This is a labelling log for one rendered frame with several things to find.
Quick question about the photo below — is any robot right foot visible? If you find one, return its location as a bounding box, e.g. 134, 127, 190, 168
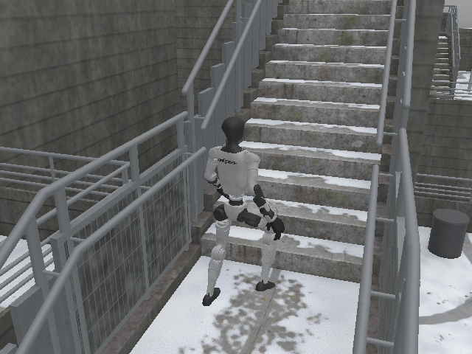
255, 280, 275, 291

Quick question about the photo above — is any left robot hand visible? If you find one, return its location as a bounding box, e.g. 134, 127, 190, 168
217, 188, 229, 199

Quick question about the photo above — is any right robot hand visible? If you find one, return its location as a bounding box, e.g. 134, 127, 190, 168
266, 218, 285, 240

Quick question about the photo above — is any robot head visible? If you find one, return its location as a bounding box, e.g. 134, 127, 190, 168
221, 117, 245, 153

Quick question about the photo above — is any robot right forearm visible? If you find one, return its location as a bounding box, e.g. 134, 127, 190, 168
253, 184, 277, 223

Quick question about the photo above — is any robot right upper arm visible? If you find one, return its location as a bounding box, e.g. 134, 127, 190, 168
244, 151, 260, 196

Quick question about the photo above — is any robot left forearm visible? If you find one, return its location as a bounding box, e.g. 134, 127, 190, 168
207, 177, 221, 189

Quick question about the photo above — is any robot left upper arm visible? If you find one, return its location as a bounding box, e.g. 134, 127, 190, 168
204, 146, 222, 181

